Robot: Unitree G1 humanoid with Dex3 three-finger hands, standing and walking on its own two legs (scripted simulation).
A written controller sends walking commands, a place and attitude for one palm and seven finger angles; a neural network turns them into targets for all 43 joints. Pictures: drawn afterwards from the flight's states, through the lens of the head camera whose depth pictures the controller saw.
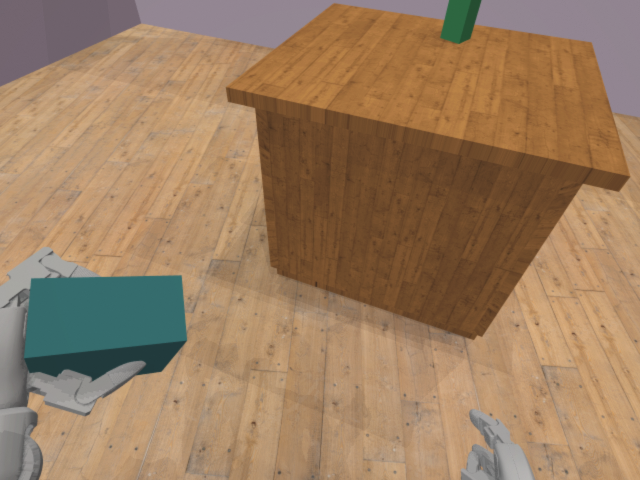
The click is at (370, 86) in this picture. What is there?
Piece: table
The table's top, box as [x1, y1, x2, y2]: [226, 3, 630, 191]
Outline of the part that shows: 226,86 228,101 608,189 618,191 630,176 591,42 474,25 471,37 468,40 457,44 439,37 443,20 333,3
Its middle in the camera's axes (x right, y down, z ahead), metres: +0.32 -0.49 +1.10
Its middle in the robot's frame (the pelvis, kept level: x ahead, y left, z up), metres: +1.17 -0.25 +0.03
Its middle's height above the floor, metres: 0.80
